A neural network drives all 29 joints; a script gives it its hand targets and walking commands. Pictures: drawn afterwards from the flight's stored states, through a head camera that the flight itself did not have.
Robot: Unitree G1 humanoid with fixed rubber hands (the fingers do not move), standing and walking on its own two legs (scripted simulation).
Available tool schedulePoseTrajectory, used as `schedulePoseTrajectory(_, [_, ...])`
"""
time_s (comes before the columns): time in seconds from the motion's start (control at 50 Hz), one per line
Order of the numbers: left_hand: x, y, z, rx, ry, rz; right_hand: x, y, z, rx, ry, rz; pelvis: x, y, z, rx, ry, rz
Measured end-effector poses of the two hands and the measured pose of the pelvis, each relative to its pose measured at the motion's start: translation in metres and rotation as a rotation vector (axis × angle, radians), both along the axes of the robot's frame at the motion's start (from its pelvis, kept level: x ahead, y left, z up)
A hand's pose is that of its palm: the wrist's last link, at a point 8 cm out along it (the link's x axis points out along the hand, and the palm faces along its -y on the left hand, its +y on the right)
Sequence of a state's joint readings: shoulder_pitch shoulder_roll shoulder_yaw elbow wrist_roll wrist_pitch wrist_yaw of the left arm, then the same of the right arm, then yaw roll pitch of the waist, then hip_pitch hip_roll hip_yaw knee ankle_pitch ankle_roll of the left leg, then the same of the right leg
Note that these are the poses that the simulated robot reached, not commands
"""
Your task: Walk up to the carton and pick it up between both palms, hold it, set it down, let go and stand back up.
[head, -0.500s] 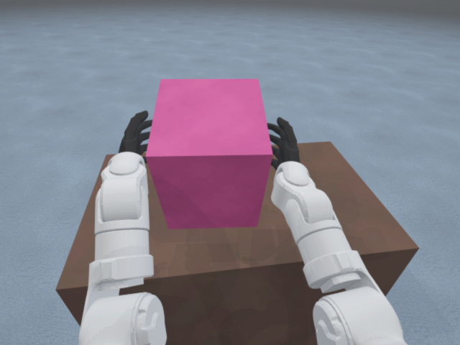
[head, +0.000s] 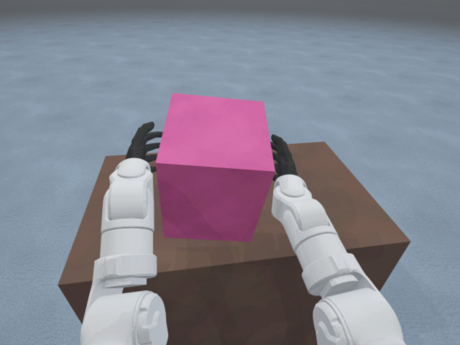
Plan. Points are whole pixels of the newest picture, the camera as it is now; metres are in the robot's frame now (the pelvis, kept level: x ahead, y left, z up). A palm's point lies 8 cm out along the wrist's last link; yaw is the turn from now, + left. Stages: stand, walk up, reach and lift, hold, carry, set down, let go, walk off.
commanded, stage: hold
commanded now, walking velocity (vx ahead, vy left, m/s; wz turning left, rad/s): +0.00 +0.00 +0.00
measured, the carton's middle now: (213, 170) +0.38 +0.01 +0.17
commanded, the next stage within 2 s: none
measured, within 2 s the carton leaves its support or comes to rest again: neither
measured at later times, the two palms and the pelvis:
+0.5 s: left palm (135, 147) +0.39 +0.14 +0.23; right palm (279, 156) +0.38 -0.12 +0.20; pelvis +0.03 +0.00 +0.00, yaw +0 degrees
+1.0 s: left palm (136, 167) +0.35 +0.13 +0.21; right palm (285, 176) +0.34 -0.12 +0.18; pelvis +0.00 +0.00 +0.00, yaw +0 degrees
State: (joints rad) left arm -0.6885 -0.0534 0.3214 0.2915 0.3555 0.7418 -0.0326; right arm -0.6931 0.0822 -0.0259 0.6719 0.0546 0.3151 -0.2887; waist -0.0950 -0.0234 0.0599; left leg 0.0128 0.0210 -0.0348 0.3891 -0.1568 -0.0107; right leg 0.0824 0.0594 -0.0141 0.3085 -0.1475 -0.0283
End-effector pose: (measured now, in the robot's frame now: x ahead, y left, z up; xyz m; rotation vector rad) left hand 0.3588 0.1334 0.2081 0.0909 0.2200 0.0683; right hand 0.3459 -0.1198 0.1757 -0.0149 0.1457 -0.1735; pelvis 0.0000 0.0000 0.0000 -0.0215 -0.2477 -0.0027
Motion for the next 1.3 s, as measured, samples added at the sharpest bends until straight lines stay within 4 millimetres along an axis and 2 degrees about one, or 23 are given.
schedulePoseTrajectory(0.3, [0.03,0.0,-0.002,0.002,-0.004,0.007,0.029,0.001,-0.009,0.032,0.005,-0.003,0.02,-0.002,0.001,0.003,0.042,0.0])
schedulePoseTrajectory(0.4, [0.034,0.002,0.006,-0.005,-0.044,0.007,0.035,0.002,0.005,0.105,-0.043,-0.012,0.025,-0.002,0.002,0.003,0.05,0.0])
schedulePoseTrajectory(0.52, [0.027,0.006,0.018,-0.016,-0.088,0.005,0.032,0.004,0.025,0.126,-0.094,-0.007,0.026,-0.002,0.001,0.003,0.037,0.001])
schedulePoseTrajectory(0.66, [0.011,0.007,0.005,-0.022,-0.033,0.001,0.017,0.003,0.023,0.114,-0.066,-0.004,0.019,-0.002,0.001,0.003,0.007,0.001])
schedulePoseTrajectory(0.82, [-0.003,0.005,0.009,-0.022,-0.048,-0.004,0.001,0.002,0.026,0.093,-0.08,-0.004,0.006,-0.001,0.0,0.001,-0.01,0.001])
schedulePoseTrajectory(0.92, [-0.008,0.004,0.008,-0.021,-0.042,0.0,-0.003,0.001,0.018,0.042,-0.066,0.005,0.002,-0.001,0.0,0.001,-0.016,0.001])
schedulePoseTrajectory(1.04, [-0.002,0.0,-0.003,-0.004,0.003,-0.002,-0.001,-0.001,-0.001,-0.001,-0.009,0.0,0.0,0.0,0.0,0.0,-0.007,0.001])
schedulePoseTrajectory(1.3, [0.024,0.002,-0.004,-0.002,-0.005,0.009,0.025,0.003,-0.011,0.007,-0.005,0.006,0.016,-0.002,0.001,0.002,0.036,0.001])
